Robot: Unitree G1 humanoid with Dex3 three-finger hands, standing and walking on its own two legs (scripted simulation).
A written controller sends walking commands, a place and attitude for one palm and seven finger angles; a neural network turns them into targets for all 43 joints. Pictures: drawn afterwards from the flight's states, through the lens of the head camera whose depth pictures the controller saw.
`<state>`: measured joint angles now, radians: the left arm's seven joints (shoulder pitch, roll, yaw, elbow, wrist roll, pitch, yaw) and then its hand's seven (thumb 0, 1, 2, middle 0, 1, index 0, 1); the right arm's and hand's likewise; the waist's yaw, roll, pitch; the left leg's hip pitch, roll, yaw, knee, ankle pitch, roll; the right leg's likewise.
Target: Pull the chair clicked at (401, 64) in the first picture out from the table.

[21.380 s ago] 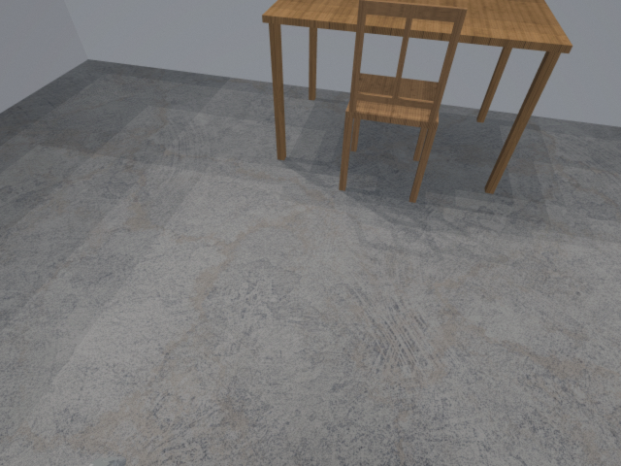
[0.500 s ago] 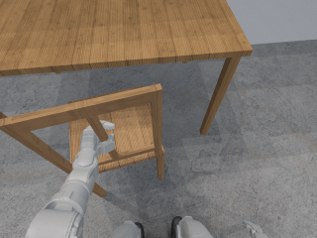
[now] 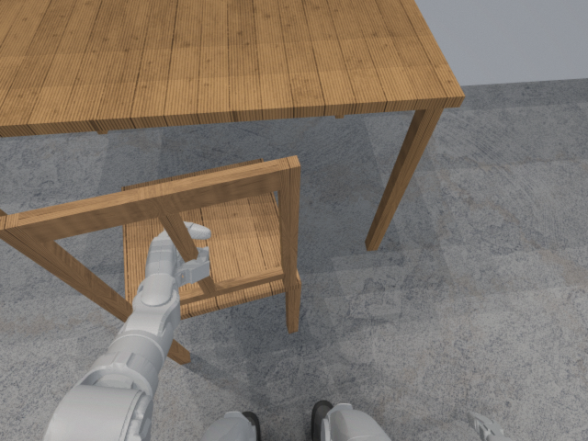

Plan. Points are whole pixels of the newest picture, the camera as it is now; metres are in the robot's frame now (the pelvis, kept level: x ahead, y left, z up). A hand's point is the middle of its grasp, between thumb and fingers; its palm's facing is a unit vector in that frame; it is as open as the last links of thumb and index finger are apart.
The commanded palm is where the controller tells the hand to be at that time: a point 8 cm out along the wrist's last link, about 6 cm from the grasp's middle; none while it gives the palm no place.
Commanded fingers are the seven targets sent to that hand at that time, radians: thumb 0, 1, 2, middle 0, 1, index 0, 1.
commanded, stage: step backward, pulling the chair out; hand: left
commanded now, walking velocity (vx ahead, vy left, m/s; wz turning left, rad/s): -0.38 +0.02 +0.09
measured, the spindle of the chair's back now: (192, 257) +0.40 +0.16 -0.08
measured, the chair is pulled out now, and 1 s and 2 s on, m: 0.13 0.14 0.16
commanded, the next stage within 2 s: stop walking, hand still on the chair in 0.74 s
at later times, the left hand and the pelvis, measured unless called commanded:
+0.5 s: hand (202, 263) +0.38 +0.14 -0.06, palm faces +0.07 -0.98 -0.19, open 5.4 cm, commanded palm +0.36 +0.19 -0.05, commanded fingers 0.00 0.90 0.90 -0.50 -1.45 -0.50 -1.45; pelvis +0.00 +0.00 +0.00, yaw -1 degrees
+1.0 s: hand (202, 268) +0.37 +0.14 -0.06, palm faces +0.05 -0.98 -0.18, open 5.3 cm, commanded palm +0.35 +0.19 -0.04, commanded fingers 0.00 0.90 0.90 -0.50 -1.45 -0.50 -1.45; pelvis +0.00 +0.00 +0.00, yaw -1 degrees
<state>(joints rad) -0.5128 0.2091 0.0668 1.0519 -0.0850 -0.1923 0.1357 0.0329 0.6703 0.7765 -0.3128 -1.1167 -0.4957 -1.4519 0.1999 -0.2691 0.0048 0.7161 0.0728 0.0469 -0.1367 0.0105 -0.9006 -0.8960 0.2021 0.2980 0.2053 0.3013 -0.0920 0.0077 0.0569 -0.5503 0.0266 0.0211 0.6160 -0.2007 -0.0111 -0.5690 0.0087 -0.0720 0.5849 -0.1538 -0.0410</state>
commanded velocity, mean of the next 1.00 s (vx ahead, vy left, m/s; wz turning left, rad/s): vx -0.31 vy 0.00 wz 0.08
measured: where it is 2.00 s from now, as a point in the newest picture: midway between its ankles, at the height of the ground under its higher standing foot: outside the picture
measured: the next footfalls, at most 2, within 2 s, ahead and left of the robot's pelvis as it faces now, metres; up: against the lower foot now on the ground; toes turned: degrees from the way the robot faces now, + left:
none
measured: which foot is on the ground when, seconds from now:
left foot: down 0.00-1.00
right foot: down 0.00-1.00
